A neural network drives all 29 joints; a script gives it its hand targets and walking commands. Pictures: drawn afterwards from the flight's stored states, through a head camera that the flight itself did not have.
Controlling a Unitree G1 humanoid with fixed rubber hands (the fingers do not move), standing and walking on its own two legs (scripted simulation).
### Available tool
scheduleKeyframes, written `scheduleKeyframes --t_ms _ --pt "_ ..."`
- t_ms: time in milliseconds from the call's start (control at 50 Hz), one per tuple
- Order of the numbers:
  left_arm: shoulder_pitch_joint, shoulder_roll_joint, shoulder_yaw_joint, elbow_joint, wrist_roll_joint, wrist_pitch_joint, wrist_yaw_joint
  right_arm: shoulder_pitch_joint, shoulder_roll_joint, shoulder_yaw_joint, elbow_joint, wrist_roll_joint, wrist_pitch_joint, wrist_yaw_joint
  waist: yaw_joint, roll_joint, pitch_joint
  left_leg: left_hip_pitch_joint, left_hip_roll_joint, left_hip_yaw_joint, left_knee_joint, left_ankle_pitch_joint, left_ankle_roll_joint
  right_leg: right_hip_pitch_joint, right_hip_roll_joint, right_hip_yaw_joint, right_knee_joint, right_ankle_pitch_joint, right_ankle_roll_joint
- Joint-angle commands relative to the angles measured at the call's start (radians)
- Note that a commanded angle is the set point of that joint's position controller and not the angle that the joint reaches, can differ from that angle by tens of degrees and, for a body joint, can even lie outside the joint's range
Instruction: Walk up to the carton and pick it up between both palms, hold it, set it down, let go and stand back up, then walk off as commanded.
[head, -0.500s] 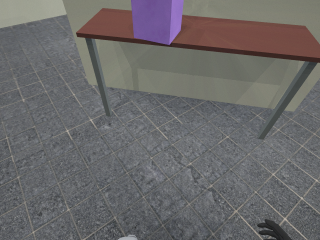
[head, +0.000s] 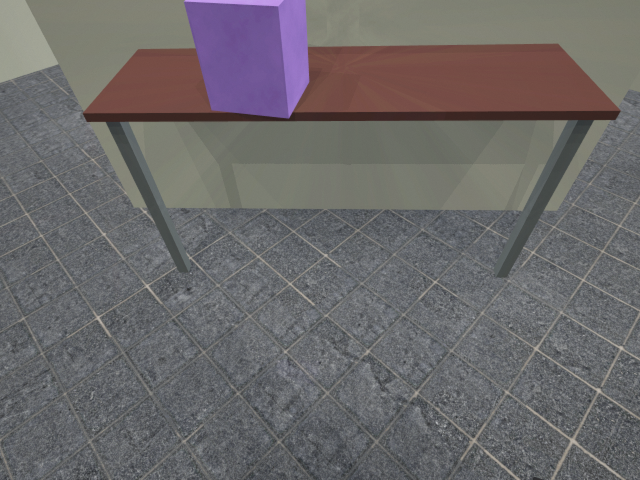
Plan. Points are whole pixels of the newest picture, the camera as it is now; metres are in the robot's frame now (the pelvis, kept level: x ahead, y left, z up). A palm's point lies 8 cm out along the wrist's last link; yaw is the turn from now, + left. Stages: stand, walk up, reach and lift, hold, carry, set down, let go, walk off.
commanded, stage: walk up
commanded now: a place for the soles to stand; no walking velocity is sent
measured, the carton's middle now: (255, 47) +1.05 +0.17 +0.09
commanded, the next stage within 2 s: none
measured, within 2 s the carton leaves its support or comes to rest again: neither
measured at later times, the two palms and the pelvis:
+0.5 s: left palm (16, 478) +0.16 +0.40 -0.09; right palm (504, 468) +0.17 -0.23 -0.09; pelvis +0.09 +0.08 +0.00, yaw +0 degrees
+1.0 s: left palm out of the picture +0.21 +0.50 -0.10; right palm (406, 374) +0.30 -0.12 -0.09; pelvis +0.19 +0.18 -0.01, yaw +2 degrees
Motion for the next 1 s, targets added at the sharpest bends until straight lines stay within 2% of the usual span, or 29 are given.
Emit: scheduleKeyframes --t_ms 0,80,100,160,180,220,240,260,280,300,360,460,500,520,540,560,580,600,640,700,780,820,840,860,880,900,920,940,980 --pt "0.106 0.303 0.116 -0.019 -0.003 -0.011 0.039 -0.032 -0.191 -0.130 -0.058 -0.029 -0.023 -0.012 0.040 -0.143 -0.048 -0.377 0.075 -0.143 0.119 0.032 -0.018 0.294 -0.269 0.377 -0.272 0.045 -0.242" --pt "0.057 0.340 0.137 -0.047 0.009 -0.013 0.038 -0.040 -0.199 -0.133 -0.043 -0.045 -0.021 0.006 0.049 -0.201 -0.049 -0.300 0.091 -0.087 -0.027 0.074 -0.028 0.132 -0.259 0.304 -0.292 -0.093 -0.261" --pt "0.053 0.371 0.143 -0.049 0.015 -0.010 0.032 -0.045 -0.179 -0.125 -0.044 -0.037 -0.020 0.008 0.048 -0.286 -0.043 -0.243 0.104 -0.076 -0.094 0.056 -0.027 0.079 -0.257 0.275 -0.308 -0.209 -0.263" --pt "-0.066 0.378 0.141 -0.073 0.019 0.003 0.026 0.015 -0.200 -0.139 -0.015 -0.037 -0.030 0.019 -0.012 -0.298 -0.081 -0.046 0.078 -0.039 -0.234 0.134 -0.020 -0.037 -0.218 0.195 -0.268 -0.289 -0.204" --pt "-0.103 0.369 0.135 -0.077 0.018 0.008 0.024 0.129 -0.185 -0.145 0.014 -0.034 -0.037 0.013 -0.066 -0.284 -0.097 0.064 0.036 0.032 -0.318 0.158 -0.016 -0.092 -0.185 0.124 -0.188 -0.312 -0.189" --pt "-0.039 0.262 0.096 -0.068 0.030 0.024 0.020 0.228 -0.220 -0.170 0.067 -0.048 -0.043 -0.002 -0.098 -0.055 -0.133 0.326 -0.013 0.023 -0.421 0.099 -0.011 -0.259 -0.090 0.022 0.123 -0.368 -0.131" --pt "-0.017 0.162 0.066 -0.087 0.015 0.028 0.021 0.239 -0.301 -0.186 0.046 -0.072 -0.048 -0.018 -0.111 0.242 -0.064 0.290 0.203 -0.424 -0.653 -0.238 0.024 -0.421 0.027 -0.038 0.428 -0.329 -0.056" --pt "-0.024 0.211 0.066 -0.085 -0.006 0.040 0.032 0.141 -0.373 -0.188 -0.007 -0.058 -0.054 -0.024 -0.087 0.225 -0.028 0.203 0.341 -0.728 -0.838 -0.539 0.098 -0.520 0.045 0.004 0.524 -0.285 -0.048" --pt "-0.093 0.277 0.082 -0.073 -0.003 0.042 0.029 0.098 -0.400 -0.182 -0.001 -0.041 -0.056 -0.022 -0.072 0.140 0.068 0.050 0.371 -0.763 -0.880 -0.664 0.143 -0.482 0.001 0.055 0.554 -0.254 -0.063" --pt "-0.049 0.295 0.093 -0.052 -0.008 0.038 0.020 0.064 -0.360 -0.182 -0.011 -0.043 -0.055 -0.023 -0.037 0.078 0.100 0.078 0.328 -0.674 -0.833 -0.576 0.151 -0.458 -0.027 0.038 0.527 -0.187 -0.050" --pt "0.029 0.283 0.096 0.005 -0.002 0.025 0.007 0.024 -0.273 -0.154 -0.017 -0.032 -0.052 -0.021 -0.012 0.150 0.078 0.045 0.206 -0.398 -0.736 -0.262 0.153 -0.293 -0.053 -0.027 0.368 -0.144 -0.024" --pt "0.024 0.260 0.092 0.001 -0.007 0.007 0.008 0.049 -0.259 -0.145 -0.038 -0.036 -0.033 -0.010 -0.040 0.120 0.025 0.117 0.244 -0.328 -0.633 -0.067 0.225 -0.139 -0.010 -0.081 0.071 -0.236 -0.023" --pt "0.118 0.211 0.083 0.032 0.001 -0.017 0.019 -0.001 -0.236 -0.132 -0.051 -0.029 -0.026 -0.005 0.027 0.092 -0.058 0.057 0.178 -0.175 -0.425 0.213 0.180 0.086 0.029 -0.136 -0.167 -0.040 -0.028" --pt "0.191 0.262 0.109 0.043 0.007 -0.026 0.030 0.015 -0.183 -0.113 -0.060 -0.020 -0.025 -0.006 0.068 -0.034 -0.133 -0.068 0.146 -0.140 -0.250 0.219 0.125 0.289 0.022 -0.057 -0.205 -0.016 -0.064" --pt "0.289 0.348 0.140 0.042 0.013 -0.029 0.044 -0.022 -0.137 -0.094 -0.092 -0.025 -0.030 -0.007 0.125 -0.147 -0.185 -0.251 0.044 -0.026 -0.029 0.117 0.052 0.437 -0.132 0.234 -0.270 -0.141 -0.097" --pt "0.239 0.449 0.160 0.024 0.026 -0.026 0.047 -0.040 -0.129 -0.094 -0.125 -0.037 -0.021 -0.012 0.107 -0.285 -0.137 -0.514 -0.033 -0.026 0.109 -0.123 0.000 0.469 -0.366 0.704 -0.361 -0.350 -0.223" --pt "0.191 0.439 0.167 0.013 0.005 -0.016 0.046 -0.073 -0.241 -0.114 -0.103 -0.040 -0.015 -0.023 0.098 -0.165 -0.115 -0.537 0.039 -0.147 0.138 -0.136 -0.010 0.459 -0.432 0.758 -0.338 -0.325 -0.306" --pt "0.149 0.401 0.143 0.008 -0.003 -0.016 0.048 -0.071 -0.244 -0.117 -0.077 -0.032 -0.018 -0.029 0.080 -0.095 -0.057 -0.549 0.053 -0.160 0.138 -0.074 -0.012 0.444 -0.382 0.644 -0.272 -0.157 -0.302" --pt "0.150 0.348 0.126 0.003 0.000 -0.010 0.047 -0.069 -0.204 -0.125 -0.068 -0.035 -0.027 -0.021 0.069 -0.120 -0.041 -0.508 0.092 -0.141 0.085 0.006 -0.014 0.381 -0.297 0.435 -0.231 0.020 -0.257" --pt "0.184 0.355 0.129 0.006 0.004 -0.013 0.042 -0.077 -0.184 -0.126 -0.071 -0.032 -0.032 -0.011 0.085 -0.270 -0.062 -0.470 0.076 -0.081 -0.015 -0.007 -0.025 0.335 -0.275 0.338 -0.183 0.245 -0.270" --pt "0.119 0.364 0.112 -0.025 0.002 0.000 0.033 -0.084 -0.184 -0.137 -0.067 -0.027 -0.042 -0.010 0.071 -0.300 -0.094 -0.277 0.055 -0.015 -0.163 0.083 -0.022 0.191 -0.250 0.231 -0.162 0.224 -0.235" --pt "0.027 0.384 0.116 -0.046 0.007 0.009 0.029 -0.028 -0.179 -0.141 -0.042 -0.025 -0.044 -0.001 0.007 -0.255 -0.125 -0.068 0.028 0.015 -0.271 0.099 -0.016 0.068 -0.253 0.172 -0.119 0.083 -0.219" --pt "-0.058 0.339 0.108 -0.062 0.013 0.021 0.030 0.110 -0.172 -0.141 0.011 -0.029 -0.050 -0.005 -0.072 -0.218 -0.175 0.120 0.009 0.023 -0.375 0.189 -0.018 -0.017 -0.208 0.115 -0.001 0.062 -0.166" --pt "-0.040 0.266 0.082 -0.068 0.010 0.019 0.031 0.233 -0.234 -0.164 0.062 -0.036 -0.058 -0.021 -0.121 0.012 -0.216 0.312 0.009 -0.026 -0.464 0.179 -0.014 -0.139 -0.151 0.002 0.267 0.014 -0.103" --pt "0.030 0.140 0.034 -0.061 0.002 0.020 0.025 0.251 -0.306 -0.186 0.052 -0.059 -0.062 -0.036 -0.124 0.228 -0.187 0.394 0.193 -0.373 -0.557 -0.018 0.001 -0.371 -0.024 -0.042 0.512 -0.274 -0.041" --pt "0.035 0.193 0.041 -0.057 -0.008 0.041 0.036 0.186 -0.383 -0.197 0.014 -0.042 -0.061 -0.042 -0.106 0.269 -0.124 0.333 0.350 -0.740 -0.806 -0.444 0.041 -0.544 0.023 0.008 0.593 -0.272 -0.043" --pt "-0.037 0.302 0.068 -0.024 -0.005 0.052 0.041 0.103 -0.402 -0.196 0.009 -0.020 -0.054 -0.043 -0.087 0.072 0.006 0.143 0.366 -0.787 -0.866 -0.631 0.071 -0.509 -0.017 0.086 0.640 -0.234 -0.048" --pt "-0.016 0.313 0.075 -0.013 -0.009 0.055 0.026 0.052 -0.367 -0.184 0.001 -0.017 -0.056 -0.046 -0.054 0.015 0.036 0.105 0.339 -0.697 -0.837 -0.561 0.041 -0.441 -0.044 0.062 0.624 -0.152 -0.043" --pt "0.036 0.288 0.088 0.010 -0.005 0.047 0.012 0.008 -0.274 -0.159 -0.010 -0.018 -0.057 -0.043 -0.005 0.136 0.066 0.079 0.243 -0.510 -0.800 -0.346 0.050 -0.363 -0.071 0.020 0.514 -0.069 -0.034"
